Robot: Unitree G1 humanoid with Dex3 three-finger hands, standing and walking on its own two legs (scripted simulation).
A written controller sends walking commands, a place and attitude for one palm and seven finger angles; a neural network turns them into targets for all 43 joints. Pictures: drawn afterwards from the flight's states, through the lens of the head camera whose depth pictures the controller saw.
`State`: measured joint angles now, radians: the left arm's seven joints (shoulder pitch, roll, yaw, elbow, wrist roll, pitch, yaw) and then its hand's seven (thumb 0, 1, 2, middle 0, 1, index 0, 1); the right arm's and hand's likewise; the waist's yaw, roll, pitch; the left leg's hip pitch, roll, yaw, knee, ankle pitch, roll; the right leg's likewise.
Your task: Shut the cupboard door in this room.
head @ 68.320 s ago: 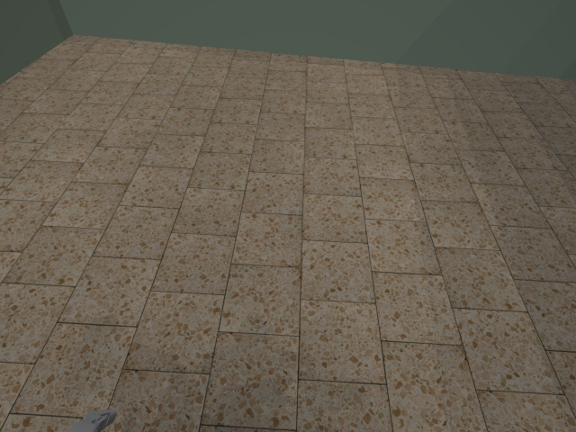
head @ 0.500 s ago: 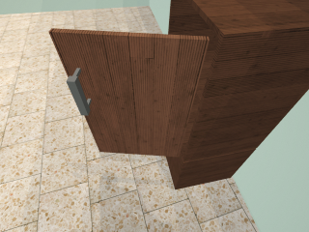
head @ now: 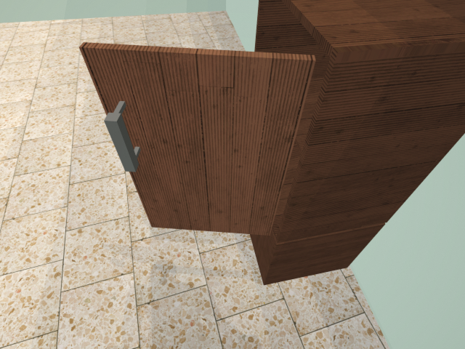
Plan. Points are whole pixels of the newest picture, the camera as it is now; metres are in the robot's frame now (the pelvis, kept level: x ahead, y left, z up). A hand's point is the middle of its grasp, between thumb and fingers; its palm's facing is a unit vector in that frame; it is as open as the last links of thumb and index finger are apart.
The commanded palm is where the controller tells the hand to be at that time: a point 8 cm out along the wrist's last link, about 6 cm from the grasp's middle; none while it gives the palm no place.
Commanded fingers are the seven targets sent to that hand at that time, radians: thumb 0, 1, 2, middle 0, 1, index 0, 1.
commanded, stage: look again from close up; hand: left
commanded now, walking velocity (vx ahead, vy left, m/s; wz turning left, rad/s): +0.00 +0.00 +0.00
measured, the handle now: (126, 137) +0.48 +0.25 +0.08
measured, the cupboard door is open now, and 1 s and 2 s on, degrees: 74 74 74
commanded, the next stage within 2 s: raise the hand and make a fist in 0.12 s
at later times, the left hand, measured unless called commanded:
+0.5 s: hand (130, 297) +0.19 +0.18 +0.02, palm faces +0.08 -1.00 -0.01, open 6.9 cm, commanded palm +0.10 +0.23 -0.05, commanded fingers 0.00 0.90 0.90 -0.46 -0.58 -0.46 -0.58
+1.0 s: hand (131, 318) +0.17 +0.17 -0.01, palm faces -0.07 -1.00 -0.01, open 4.4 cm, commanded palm +0.13 +0.24 +0.01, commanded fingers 0.00 0.90 0.90 -0.92 -1.08 -0.92 -1.08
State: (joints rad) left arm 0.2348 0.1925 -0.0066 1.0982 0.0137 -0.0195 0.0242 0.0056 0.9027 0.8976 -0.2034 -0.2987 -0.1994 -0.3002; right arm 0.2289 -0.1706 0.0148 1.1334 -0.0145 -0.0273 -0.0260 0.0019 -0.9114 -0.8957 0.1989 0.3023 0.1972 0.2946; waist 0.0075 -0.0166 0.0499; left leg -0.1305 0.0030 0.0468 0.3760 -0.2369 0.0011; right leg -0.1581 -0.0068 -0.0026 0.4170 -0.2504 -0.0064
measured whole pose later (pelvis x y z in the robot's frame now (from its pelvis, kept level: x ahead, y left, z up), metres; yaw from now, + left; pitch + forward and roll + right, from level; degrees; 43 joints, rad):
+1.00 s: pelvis -0.05 +0.00 -0.07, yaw +2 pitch +10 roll -1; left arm 0.39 0.26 0.13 -0.12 -0.30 -0.13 -0.30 0.02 0.89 0.90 -0.74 -0.89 -0.74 -0.89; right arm 0.28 -0.18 0.05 0.50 0.04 -0.20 -0.07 0.01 -0.90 -0.90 0.20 0.30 0.20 0.30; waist -0.01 0.04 -0.09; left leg -0.73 0.02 0.00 1.02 -0.46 0.00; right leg -0.72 -0.01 -0.05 1.01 -0.46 -0.01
